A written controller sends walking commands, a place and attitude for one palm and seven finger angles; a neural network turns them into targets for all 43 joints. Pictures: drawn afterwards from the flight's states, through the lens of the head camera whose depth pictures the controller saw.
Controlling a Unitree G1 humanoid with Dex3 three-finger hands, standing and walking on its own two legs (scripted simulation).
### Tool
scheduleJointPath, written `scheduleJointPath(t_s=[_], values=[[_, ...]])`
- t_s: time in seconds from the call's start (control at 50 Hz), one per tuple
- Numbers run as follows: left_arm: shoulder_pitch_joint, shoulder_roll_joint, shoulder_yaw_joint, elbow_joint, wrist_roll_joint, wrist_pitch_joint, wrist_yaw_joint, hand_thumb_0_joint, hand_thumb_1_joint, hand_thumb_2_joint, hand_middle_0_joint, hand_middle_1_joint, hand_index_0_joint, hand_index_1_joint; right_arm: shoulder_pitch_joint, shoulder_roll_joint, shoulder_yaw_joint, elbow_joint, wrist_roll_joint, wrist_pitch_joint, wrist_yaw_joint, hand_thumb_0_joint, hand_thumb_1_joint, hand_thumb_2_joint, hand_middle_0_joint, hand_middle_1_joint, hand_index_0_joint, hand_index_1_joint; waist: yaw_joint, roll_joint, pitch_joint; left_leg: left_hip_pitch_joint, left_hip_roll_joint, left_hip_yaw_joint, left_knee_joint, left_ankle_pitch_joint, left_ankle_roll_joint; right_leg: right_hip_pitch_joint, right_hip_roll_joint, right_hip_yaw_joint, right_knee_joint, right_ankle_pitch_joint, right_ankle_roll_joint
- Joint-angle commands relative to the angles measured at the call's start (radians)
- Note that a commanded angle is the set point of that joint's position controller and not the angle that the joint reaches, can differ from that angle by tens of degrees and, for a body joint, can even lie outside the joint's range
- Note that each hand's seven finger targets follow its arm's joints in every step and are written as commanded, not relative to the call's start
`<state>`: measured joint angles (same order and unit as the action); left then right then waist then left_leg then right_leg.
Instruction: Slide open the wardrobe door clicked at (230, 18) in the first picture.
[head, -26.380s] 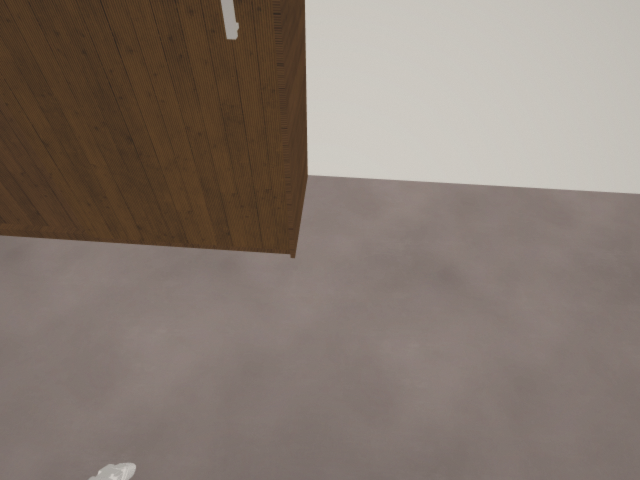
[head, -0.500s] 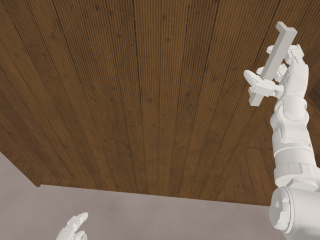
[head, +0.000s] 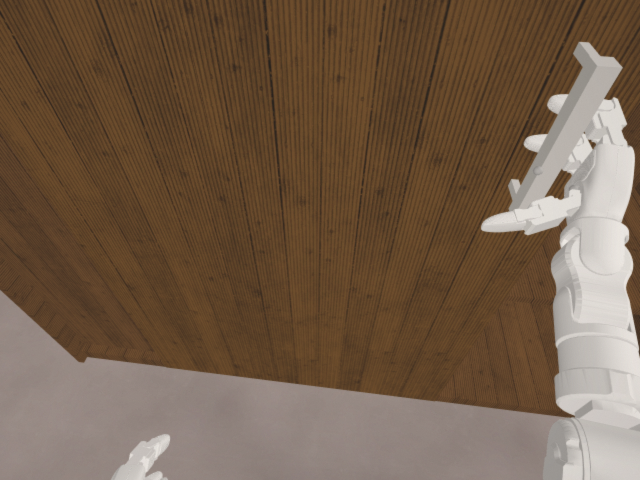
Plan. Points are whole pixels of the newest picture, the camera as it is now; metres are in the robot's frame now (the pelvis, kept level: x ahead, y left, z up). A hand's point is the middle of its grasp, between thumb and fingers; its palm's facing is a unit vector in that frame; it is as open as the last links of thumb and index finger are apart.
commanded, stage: slip the hand off the handle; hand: right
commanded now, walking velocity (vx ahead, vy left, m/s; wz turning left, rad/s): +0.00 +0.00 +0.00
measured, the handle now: (549, 140) +0.46 -0.22 +0.22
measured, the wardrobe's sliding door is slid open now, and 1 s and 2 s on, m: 0.52 0.52 0.52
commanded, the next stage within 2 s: draw the hand back to the body in 1.22 s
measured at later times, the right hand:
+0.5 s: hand (609, 183) +0.40 -0.27 +0.21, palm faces +0.28 +0.95 -0.09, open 14.7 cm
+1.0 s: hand out of the picture +0.31 -0.27 +0.21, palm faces +0.30 +0.95 -0.09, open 14.7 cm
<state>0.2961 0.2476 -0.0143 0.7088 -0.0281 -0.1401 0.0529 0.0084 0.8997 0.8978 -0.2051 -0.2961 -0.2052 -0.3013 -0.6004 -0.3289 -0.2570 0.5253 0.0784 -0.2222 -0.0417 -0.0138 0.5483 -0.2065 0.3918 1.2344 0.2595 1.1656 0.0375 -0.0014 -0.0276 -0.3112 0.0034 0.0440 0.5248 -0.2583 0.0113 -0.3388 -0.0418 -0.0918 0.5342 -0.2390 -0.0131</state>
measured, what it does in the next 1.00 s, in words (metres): stands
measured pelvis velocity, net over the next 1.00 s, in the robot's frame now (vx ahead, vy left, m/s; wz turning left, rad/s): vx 0.00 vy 0.00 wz -0.03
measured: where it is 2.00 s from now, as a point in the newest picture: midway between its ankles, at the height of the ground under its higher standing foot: outside the picture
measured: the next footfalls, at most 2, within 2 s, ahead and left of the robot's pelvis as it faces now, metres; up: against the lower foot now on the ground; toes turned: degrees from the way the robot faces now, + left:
none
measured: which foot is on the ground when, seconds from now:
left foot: down 0.00-1.00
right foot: down 0.00-1.00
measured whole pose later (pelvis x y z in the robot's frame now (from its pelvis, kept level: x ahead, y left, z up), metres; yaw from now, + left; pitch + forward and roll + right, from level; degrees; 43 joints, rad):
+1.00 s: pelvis +0.00 +0.00 +0.00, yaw -2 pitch +0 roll +1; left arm 0.22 0.24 -0.04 0.65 -0.05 -0.13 0.09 0.01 0.90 0.90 -0.21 -0.30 -0.21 -0.30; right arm -0.24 -0.37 -0.37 0.14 0.21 -0.12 0.13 -0.02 0.55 -0.20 0.25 1.15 0.26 1.15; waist -0.04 -0.02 -0.05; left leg -0.25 0.01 0.08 0.54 -0.29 0.01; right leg -0.29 -0.03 -0.06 0.56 -0.26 -0.01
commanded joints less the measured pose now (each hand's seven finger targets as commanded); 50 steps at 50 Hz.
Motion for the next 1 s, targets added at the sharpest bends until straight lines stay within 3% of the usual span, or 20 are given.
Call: scheduleJointPath(t_s=[0.0,0.06,0.1,0.12,0.16,0.28,0.32,0.4,0.48,0.52,0.58,0.64,0.68,0.72,0.76,0.8,0.84,0.88,0.94,0.98], values=[[-0.044,0.144,0.049,-0.135,0.006,-0.027,0.019,0.000,0.900,0.900,-0.200,-0.300,-0.200,-0.300,-0.387,-0.305,-0.124,-0.243,-0.008,-0.019,-0.032,0.000,0.550,-0.200,0.250,1.150,0.250,1.150,-0.044,-0.004,-0.310,0.095,-0.002,-0.031,-0.059,0.242,0.009,0.154,0.019,0.055,-0.049,0.213,-0.030],[-0.056,0.134,0.042,-0.146,-0.001,-0.012,0.022,0.000,0.900,0.900,-0.200,-0.300,-0.200,-0.300,-0.372,-0.274,-0.106,-0.234,0.005,0.003,-0.012,0.000,0.550,-0.200,0.250,1.150,0.250,1.150,-0.035,0.007,-0.285,0.088,-0.004,-0.025,-0.059,0.260,0.007,0.153,0.020,0.055,-0.049,0.225,-0.026],[-0.056,0.139,0.044,-0.145,-0.001,-0.003,0.029,0.000,0.900,0.900,-0.200,-0.300,-0.200,-0.300,-0.381,-0.314,-0.138,-0.247,0.010,0.001,0.004,0.000,0.550,-0.200,0.250,1.150,0.250,1.150,-0.033,0.014,-0.290,0.094,-0.004,-0.028,-0.061,0.281,0.007,0.161,0.018,0.054,-0.040,0.241,-0.030],[-0.065,0.136,0.044,-0.155,-0.004,-0.001,0.028,0.000,0.900,0.900,-0.200,-0.300,-0.200,-0.300,-0.378,-0.319,-0.141,-0.269,0.010,-0.002,0.013,0.000,0.550,-0.200,0.250,1.150,0.250,1.150,-0.039,-0.026,-0.308,0.098,-0.004,-0.030,-0.053,0.294,0.009,0.169,0.021,0.052,-0.038,0.257,-0.028],[-0.069,0.127,0.042,-0.159,-0.006,-0.002,0.026,0.000,0.900,0.900,-0.200,-0.300,-0.200,-0.300,-0.382,-0.258,-0.085,-0.291,0.015,-0.008,0.037,0.000,0.550,-0.200,0.250,1.150,0.250,1.150,-0.027,-0.042,-0.310,0.073,-0.009,-0.022,-0.048,0.300,0.010,0.203,0.021,0.059,-0.029,0.281,-0.025],[-0.056,0.140,0.044,-0.148,-0.014,0.000,0.032,0.000,0.900,0.900,-0.200,-0.300,-0.200,-0.300,-0.385,-0.254,-0.064,-0.275,0.043,0.003,0.103,0.000,0.550,-0.200,0.250,1.150,0.250,1.150,-0.008,-0.048,-0.279,0.013,-0.015,-0.012,-0.052,0.259,0.013,0.223,0.016,0.088,-0.020,0.273,-0.019],[-0.060,0.139,0.044,-0.152,-0.015,0.001,0.033,0.000,0.900,0.900,-0.200,-0.300,-0.200,-0.300,-0.388,-0.259,-0.070,-0.306,0.052,0.007,0.115,0.000,0.550,-0.200,0.250,1.150,0.250,1.150,-0.017,-0.082,-0.298,0.020,-0.014,-0.013,-0.048,0.276,0.018,0.236,0.020,0.091,-0.013,0.299,-0.020],[-0.054,0.148,0.042,-0.147,-0.012,0.005,0.039,0.000,0.900,0.900,-0.200,-0.300,-0.200,-0.300,-0.344,-0.329,-0.143,-0.272,0.067,0.013,0.121,0.000,0.550,-0.200,0.250,1.150,0.250,1.150,-0.032,-0.033,-0.285,0.040,-0.015,-0.009,-0.047,0.272,0.016,0.197,0.021,0.092,-0.015,0.284,-0.021],[-0.056,0.145,0.039,-0.159,-0.011,0.005,0.038,0.000,0.900,0.900,-0.200,-0.300,-0.200,-0.300,-0.344,-0.351,-0.161,-0.289,0.067,-0.001,0.138,0.000,0.550,-0.200,0.250,1.150,0.250,1.150,-0.037,-0.054,-0.304,0.048,-0.016,-0.012,-0.034,0.278,0.016,0.190,0.024,0.091,-0.016,0.289,-0.021],[-0.051,0.146,0.043,-0.168,-0.008,0.006,0.035,0.000,0.900,0.900,-0.200,-0.300,-0.200,-0.300,-0.294,-0.388,-0.206,-0.318,0.071,-0.016,0.147,0.000,0.550,-0.200,0.250,1.150,0.250,1.150,-0.056,-0.069,-0.345,0.075,-0.018,-0.014,-0.022,0.305,0.018,0.197,0.023,0.089,-0.009,0.327,-0.021],[-0.070,0.136,0.045,-0.195,-0.011,-0.003,0.021,0.000,0.900,0.900,-0.200,-0.300,-0.200,-0.300,-0.168,-0.299,-0.157,-0.409,0.097,-0.018,0.172,0.000,0.550,-0.200,0.250,1.150,0.250,1.150,-0.068,-0.088,-0.350,0.071,-0.022,-0.004,-0.012,0.323,0.018,0.231,0.018,0.091,-0.002,0.380,-0.016],[-0.087,0.142,0.045,-0.201,-0.017,-0.004,0.020,0.000,0.900,0.900,-0.200,-0.300,-0.200,-0.300,-0.064,-0.316,-0.201,-0.431,0.126,0.016,0.180,0.000,0.550,-0.200,0.250,1.150,0.250,1.150,-0.081,-0.035,-0.285,0.077,-0.022,-0.001,-0.024,0.304,0.014,0.184,0.017,0.084,-0.018,0.316,-0.019],[-0.110,0.140,0.039,-0.208,-0.022,-0.004,0.027,0.000,0.900,0.900,-0.200,-0.300,-0.200,-0.300,-0.068,-0.306,-0.190,-0.466,0.131,0.045,0.178,0.000,0.550,-0.200,0.250,1.150,0.250,1.150,-0.074,-0.041,-0.248,0.057,-0.020,-0.002,-0.038,0.241,0.012,0.162,0.022,0.080,-0.035,0.235,-0.019],[-0.128,0.137,0.037,-0.211,-0.020,-0.011,0.035,0.000,0.900,0.900,-0.200,-0.300,-0.200,-0.300,-0.082,-0.332,-0.213,-0.536,0.128,0.052,0.160,0.000,0.550,-0.200,0.250,1.150,0.250,1.150,-0.077,-0.069,-0.248,0.058,-0.019,-0.007,-0.049,0.204,0.013,0.167,0.024,0.078,-0.040,0.202,-0.021],[-0.136,0.131,0.032,-0.207,-0.019,-0.020,0.038,0.000,0.900,0.900,-0.200,-0.300,-0.200,-0.300,-0.083,-0.300,-0.186,-0.564,0.126,0.053,0.149,0.000,0.550,-0.200,0.250,1.150,0.250,1.150,-0.065,-0.064,-0.226,0.035,-0.021,-0.003,-0.056,0.168,0.014,0.178,0.023,0.086,-0.045,0.173,-0.021],[-0.145,0.131,0.031,-0.207,-0.013,-0.029,0.041,0.000,0.900,0.900,-0.200,-0.300,-0.200,-0.300,-0.054,-0.316,-0.200,-0.617,0.120,0.033,0.141,0.000,0.550,-0.200,0.250,1.150,0.250,1.150,-0.076,-0.067,-0.243,0.051,-0.021,-0.006,-0.055,0.166,0.016,0.186,0.023,0.084,-0.042,0.178,-0.022],[-0.157,0.122,0.025,-0.205,-0.015,-0.040,0.041,0.000,0.900,0.900,-0.200,-0.300,-0.200,-0.300,-0.019,-0.275,-0.165,-0.618,0.121,0.029,0.145,0.000,0.550,-0.200,0.250,1.150,0.250,1.150,-0.072,-0.085,-0.233,0.038,-0.020,-0.005,-0.056,0.146,0.015,0.192,0.025,0.088,-0.046,0.157,-0.019],[-0.165,0.124,0.022,-0.196,-0.018,-0.047,0.047,0.000,0.900,0.900,-0.200,-0.300,-0.200,-0.300,-0.009,-0.275,-0.164,-0.591,0.129,0.037,0.154,0.000,0.550,-0.200,0.250,1.150,0.250,1.150,-0.066,-0.065,-0.186,0.019,-0.019,-0.007,-0.073,0.096,0.013,0.173,0.027,0.092,-0.055,0.096,-0.018],[-0.185,0.123,0.016,-0.206,-0.020,-0.052,0.050,0.000,0.900,0.900,-0.200,-0.300,-0.200,-0.300,0.045,-0.270,-0.170,-0.605,0.143,0.055,0.167,0.000,0.550,-0.200,0.250,1.150,0.250,1.150,-0.080,-0.052,-0.190,0.045,-0.013,-0.010,-0.080,0.090,0.011,0.161,0.031,0.087,-0.061,0.080,-0.021],[-0.193,0.120,0.012,-0.201,-0.023,-0.055,0.056,0.000,0.900,0.900,-0.200,-0.300,-0.200,-0.300,0.036,-0.276,-0.173,-0.600,0.150,0.070,0.174,0.000,0.550,-0.200,0.250,1.150,0.250,1.150,-0.072,-0.036,-0.166,0.033,-0.013,-0.012,-0.095,0.055,0.008,0.156,0.032,0.089,-0.067,0.047,-0.021]])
